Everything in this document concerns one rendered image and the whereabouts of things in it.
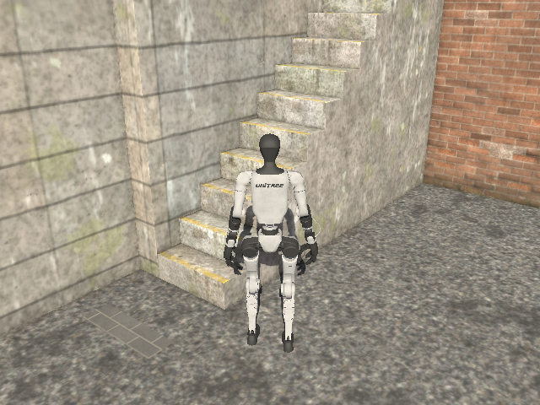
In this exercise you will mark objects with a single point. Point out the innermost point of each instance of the stairs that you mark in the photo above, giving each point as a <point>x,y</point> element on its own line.
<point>352,114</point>

